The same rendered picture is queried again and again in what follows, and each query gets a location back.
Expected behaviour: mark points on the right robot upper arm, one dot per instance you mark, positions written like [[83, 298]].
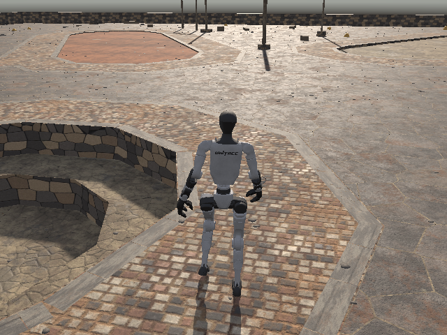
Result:
[[248, 149]]

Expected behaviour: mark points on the right robot hand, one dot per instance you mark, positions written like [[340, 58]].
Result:
[[258, 195]]

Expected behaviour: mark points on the left robot upper arm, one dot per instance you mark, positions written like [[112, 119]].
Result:
[[203, 147]]

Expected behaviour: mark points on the humanoid robot head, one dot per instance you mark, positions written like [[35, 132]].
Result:
[[227, 121]]

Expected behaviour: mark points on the left robot hand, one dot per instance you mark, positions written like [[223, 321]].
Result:
[[181, 207]]

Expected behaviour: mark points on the left robot foot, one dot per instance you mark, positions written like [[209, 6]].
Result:
[[203, 270]]

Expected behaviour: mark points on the right robot forearm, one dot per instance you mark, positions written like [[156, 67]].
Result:
[[257, 183]]

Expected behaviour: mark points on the left robot forearm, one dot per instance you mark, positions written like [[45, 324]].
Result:
[[188, 187]]

